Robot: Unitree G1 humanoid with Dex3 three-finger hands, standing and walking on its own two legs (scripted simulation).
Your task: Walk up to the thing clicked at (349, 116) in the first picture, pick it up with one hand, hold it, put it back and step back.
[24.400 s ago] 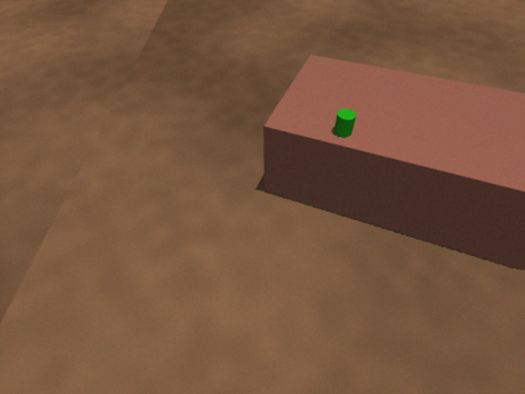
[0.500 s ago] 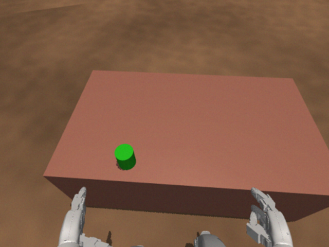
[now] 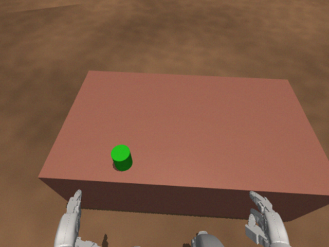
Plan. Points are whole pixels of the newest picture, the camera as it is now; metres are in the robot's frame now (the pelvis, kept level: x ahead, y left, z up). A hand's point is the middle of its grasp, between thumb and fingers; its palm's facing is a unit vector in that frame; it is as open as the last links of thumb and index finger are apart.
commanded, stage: home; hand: left
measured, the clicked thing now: (122, 158) +0.47 +0.19 -0.25
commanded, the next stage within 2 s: stand in 0.44 s
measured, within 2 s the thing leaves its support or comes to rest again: neither
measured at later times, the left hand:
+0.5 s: hand (93, 236) +0.16 +0.18 -0.05, palm faces +0.11 -0.95 -0.28, open 17.6 cm
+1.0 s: hand out of the picture +0.05 +0.24 -0.12, palm faces +0.00 -0.93 -0.37, open 9.3 cm
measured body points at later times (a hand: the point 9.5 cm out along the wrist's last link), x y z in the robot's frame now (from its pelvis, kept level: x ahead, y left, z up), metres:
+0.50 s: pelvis -0.01 +0.00 +0.00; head +0.02 +0.01 +0.45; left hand +0.15 +0.23 -0.03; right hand +0.16 -0.24 -0.07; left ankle -0.04 +0.14 -0.68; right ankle +0.04 -0.14 -0.68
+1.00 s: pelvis -0.01 -0.01 +0.03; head +0.01 -0.01 +0.48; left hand +0.05 +0.29 -0.09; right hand +0.07 -0.31 -0.10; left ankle -0.04 +0.14 -0.68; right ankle +0.04 -0.14 -0.68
